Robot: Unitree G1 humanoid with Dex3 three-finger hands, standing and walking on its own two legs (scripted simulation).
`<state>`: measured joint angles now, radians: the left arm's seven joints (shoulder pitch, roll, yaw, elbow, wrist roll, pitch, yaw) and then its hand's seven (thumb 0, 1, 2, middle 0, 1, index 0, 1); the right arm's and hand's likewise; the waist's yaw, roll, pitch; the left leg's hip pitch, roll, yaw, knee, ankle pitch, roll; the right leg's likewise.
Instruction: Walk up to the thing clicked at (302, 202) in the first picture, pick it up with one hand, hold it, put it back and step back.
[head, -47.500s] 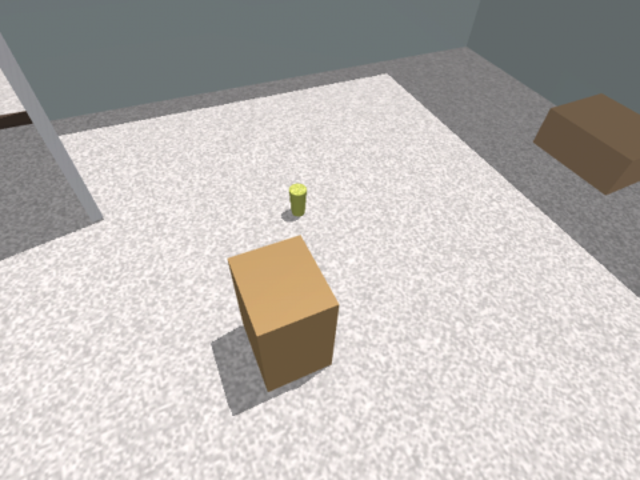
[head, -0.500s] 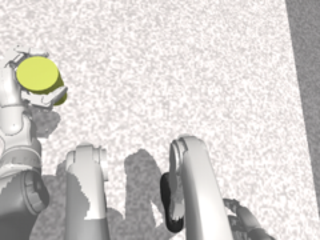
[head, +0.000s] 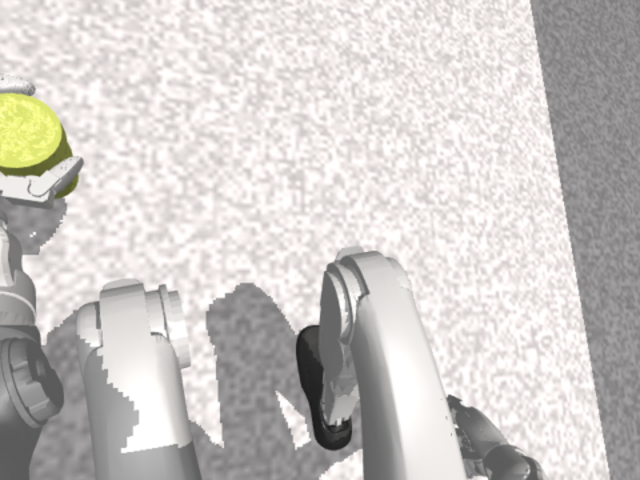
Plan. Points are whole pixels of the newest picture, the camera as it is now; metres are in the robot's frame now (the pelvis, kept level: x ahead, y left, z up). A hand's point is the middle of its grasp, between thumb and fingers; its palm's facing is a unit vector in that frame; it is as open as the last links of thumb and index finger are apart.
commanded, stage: crouch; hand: left
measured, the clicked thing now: (35, 156) +0.48 +0.25 -0.12
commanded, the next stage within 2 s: lower in 0.18 s
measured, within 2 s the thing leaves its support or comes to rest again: rests again in 1.82 s
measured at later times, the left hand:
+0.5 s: hand (43, 157) +0.48 +0.25 -0.13, palm faces +0.25 -0.97 -0.03, open 10.0 cm
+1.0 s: hand (59, 167) +0.49 +0.25 -0.18, palm faces +0.25 -0.97 -0.03, open 10.0 cm
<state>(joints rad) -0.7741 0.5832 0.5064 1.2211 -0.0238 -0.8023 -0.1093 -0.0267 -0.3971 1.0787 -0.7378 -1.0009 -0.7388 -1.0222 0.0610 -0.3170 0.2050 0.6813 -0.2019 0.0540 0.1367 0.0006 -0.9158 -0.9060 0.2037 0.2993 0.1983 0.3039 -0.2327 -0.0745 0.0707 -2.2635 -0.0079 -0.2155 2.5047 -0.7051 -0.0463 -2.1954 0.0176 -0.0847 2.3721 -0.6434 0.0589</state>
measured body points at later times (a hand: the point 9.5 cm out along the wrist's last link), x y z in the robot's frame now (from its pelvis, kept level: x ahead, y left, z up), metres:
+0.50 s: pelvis +0.00 +0.01 -0.01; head +0.24 +0.12 +0.35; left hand +0.46 +0.30 -0.13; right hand +0.10 -0.27 -0.09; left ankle +0.08 +0.13 -0.28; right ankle +0.12 -0.13 -0.28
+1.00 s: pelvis -0.01 +0.01 -0.02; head +0.26 +0.16 +0.31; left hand +0.47 +0.30 -0.18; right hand +0.10 -0.26 -0.07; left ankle +0.08 +0.13 -0.28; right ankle +0.12 -0.13 -0.28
